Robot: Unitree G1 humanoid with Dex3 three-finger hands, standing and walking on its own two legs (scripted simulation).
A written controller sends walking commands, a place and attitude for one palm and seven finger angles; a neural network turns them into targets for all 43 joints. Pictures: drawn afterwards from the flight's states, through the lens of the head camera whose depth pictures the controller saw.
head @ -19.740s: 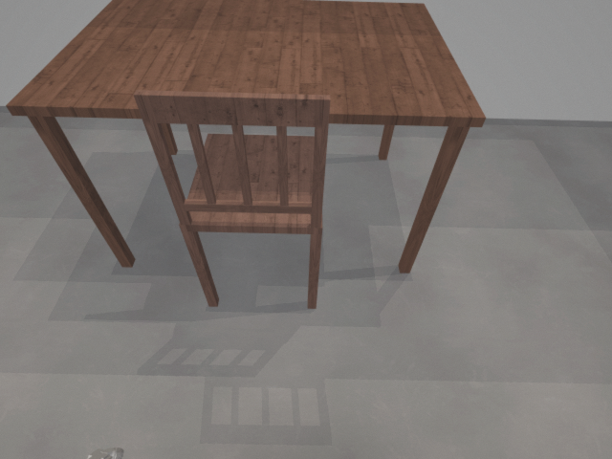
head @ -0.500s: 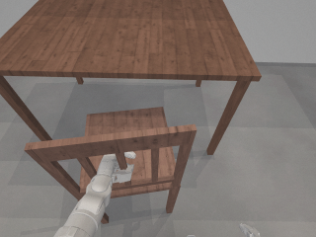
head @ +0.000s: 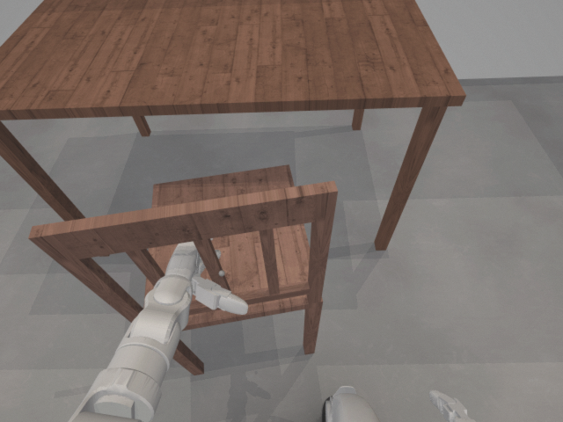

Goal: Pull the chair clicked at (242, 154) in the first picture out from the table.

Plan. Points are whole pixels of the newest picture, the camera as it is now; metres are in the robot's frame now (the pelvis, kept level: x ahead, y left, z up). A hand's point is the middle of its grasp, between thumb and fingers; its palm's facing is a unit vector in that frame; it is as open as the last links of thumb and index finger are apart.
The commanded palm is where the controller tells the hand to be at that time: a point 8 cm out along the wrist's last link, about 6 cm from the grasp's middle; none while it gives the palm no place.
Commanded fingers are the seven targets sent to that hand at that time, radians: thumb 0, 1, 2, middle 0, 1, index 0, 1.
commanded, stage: open the thumb and straighten the fingers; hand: left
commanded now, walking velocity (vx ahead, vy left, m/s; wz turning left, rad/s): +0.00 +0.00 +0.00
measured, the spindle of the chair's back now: (215, 272) +0.37 +0.11 -0.06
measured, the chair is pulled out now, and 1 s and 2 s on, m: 0.25 0.25 0.25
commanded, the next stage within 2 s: draw the fingers out of the gap in 0.12 s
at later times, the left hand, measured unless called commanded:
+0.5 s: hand (220, 295) +0.31 +0.10 -0.03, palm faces -0.13 -0.98 -0.16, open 17.5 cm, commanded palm +0.29 +0.15 -0.01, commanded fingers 0.00 -0.55 0.20 0.00 0.00 0.00 0.00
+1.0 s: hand (211, 350) +0.23 +0.10 -0.03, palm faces -0.14 -0.98 -0.14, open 17.5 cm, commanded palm +0.21 +0.16 -0.01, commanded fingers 0.00 -0.55 0.20 0.00 0.00 0.00 0.00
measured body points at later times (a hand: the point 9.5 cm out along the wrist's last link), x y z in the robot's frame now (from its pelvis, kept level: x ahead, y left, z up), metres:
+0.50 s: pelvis +0.00 -0.01 +0.00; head +0.06 -0.04 +0.45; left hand +0.32 +0.15 -0.02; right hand +0.12 -0.28 -0.11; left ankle -0.07 +0.13 -0.70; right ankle +0.11 -0.13 -0.70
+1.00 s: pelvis +0.01 +0.00 -0.01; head +0.05 -0.01 +0.44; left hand +0.24 +0.15 -0.02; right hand +0.20 -0.23 -0.08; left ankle -0.07 +0.13 -0.70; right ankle +0.11 -0.13 -0.70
